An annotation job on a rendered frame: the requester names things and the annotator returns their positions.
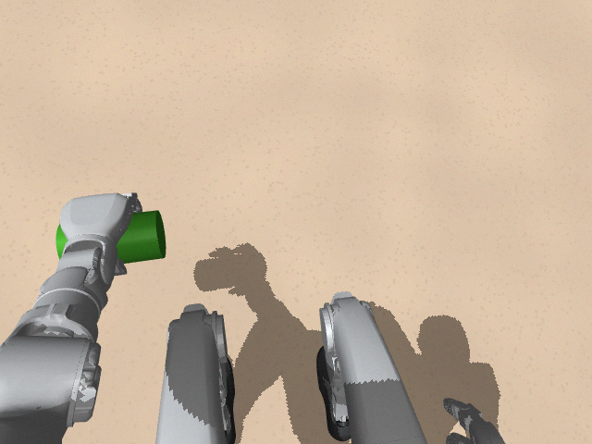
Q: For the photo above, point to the left robot hand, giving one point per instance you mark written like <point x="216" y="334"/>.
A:
<point x="106" y="215"/>

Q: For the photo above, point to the left robot arm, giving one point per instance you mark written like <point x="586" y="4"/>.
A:
<point x="49" y="372"/>

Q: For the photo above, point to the right robot hand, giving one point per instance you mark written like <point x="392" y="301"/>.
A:
<point x="480" y="431"/>

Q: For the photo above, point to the right robot foot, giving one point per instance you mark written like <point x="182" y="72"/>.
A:
<point x="338" y="430"/>

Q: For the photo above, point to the can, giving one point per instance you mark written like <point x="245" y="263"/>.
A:
<point x="143" y="240"/>

